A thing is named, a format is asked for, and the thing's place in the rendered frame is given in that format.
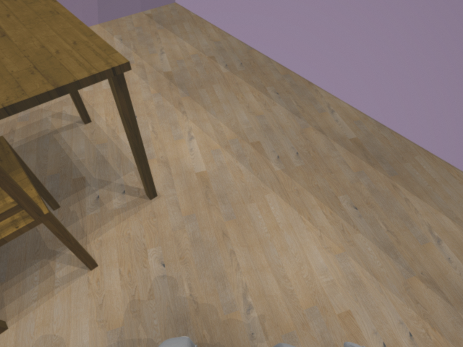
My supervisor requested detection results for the chair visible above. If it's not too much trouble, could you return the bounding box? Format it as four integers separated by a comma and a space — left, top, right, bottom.
0, 136, 98, 334

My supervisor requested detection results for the table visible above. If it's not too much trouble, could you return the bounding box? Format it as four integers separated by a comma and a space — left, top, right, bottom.
0, 0, 158, 200

